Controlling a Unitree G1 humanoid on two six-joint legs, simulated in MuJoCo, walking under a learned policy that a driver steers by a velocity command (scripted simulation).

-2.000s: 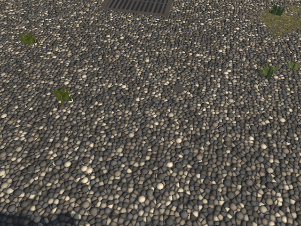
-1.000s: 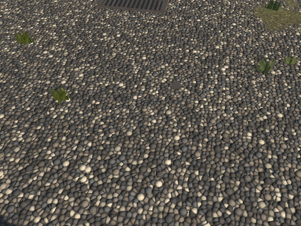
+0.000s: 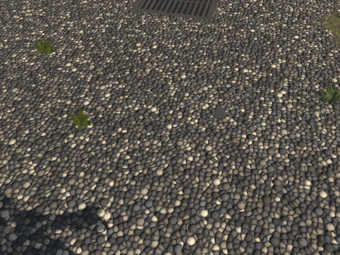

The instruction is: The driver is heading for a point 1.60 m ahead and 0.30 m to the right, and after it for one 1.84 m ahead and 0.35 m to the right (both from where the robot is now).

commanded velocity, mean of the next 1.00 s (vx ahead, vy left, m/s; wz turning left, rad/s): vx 0.49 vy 0.00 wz -0.31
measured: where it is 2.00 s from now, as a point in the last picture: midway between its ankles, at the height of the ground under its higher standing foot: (244, 129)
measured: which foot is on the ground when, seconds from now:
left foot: up 0.00-0.10, down 0.12-0.72, up 0.74-1.00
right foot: down 0.00-0.12, up 0.14-0.68, down 0.70-1.00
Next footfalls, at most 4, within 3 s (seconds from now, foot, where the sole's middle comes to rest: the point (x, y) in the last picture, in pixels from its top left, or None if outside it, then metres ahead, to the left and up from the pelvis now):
0.12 left None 0.26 0.13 -0.78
0.70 right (221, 237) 0.57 -0.11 -0.78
1.20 left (199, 164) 0.91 -0.01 -0.78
1.74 right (270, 140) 1.07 -0.35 -0.78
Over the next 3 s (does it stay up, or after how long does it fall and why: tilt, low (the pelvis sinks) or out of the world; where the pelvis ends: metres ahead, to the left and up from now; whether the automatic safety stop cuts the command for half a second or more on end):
stays up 1.53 -0.33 -0.01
